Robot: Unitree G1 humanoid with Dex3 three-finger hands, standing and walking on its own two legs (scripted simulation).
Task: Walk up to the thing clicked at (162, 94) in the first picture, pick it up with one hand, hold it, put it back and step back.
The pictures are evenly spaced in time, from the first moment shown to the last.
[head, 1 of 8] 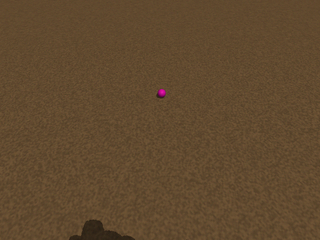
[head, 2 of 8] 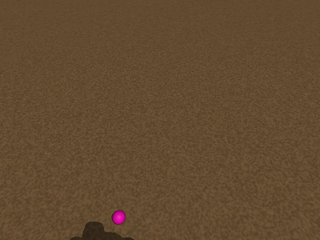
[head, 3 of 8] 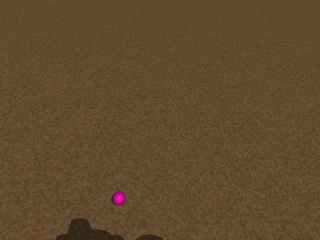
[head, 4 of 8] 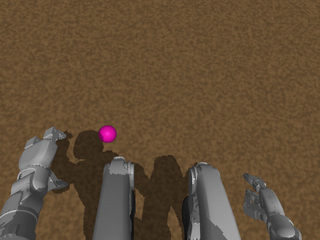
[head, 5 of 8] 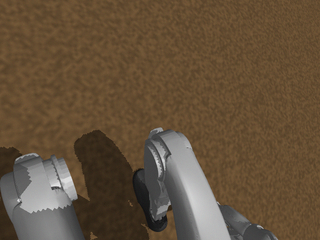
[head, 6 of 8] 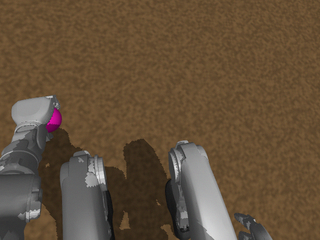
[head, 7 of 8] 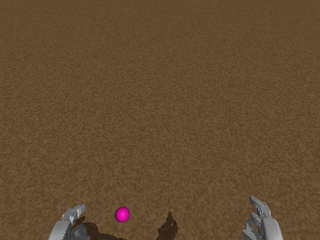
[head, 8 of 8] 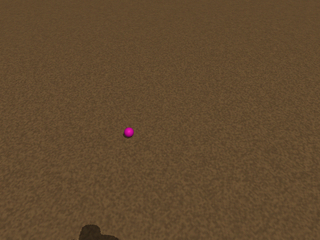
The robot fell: no
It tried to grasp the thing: yes
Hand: left
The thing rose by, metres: 0.69
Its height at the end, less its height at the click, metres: +0.00
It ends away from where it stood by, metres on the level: 0.01
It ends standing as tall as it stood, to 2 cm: yes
